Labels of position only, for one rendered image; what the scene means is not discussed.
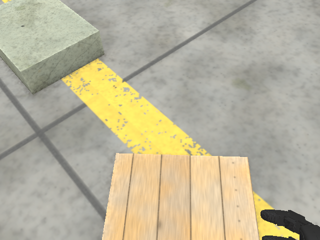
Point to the robot right hand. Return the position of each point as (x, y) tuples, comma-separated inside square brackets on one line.
[(291, 221)]

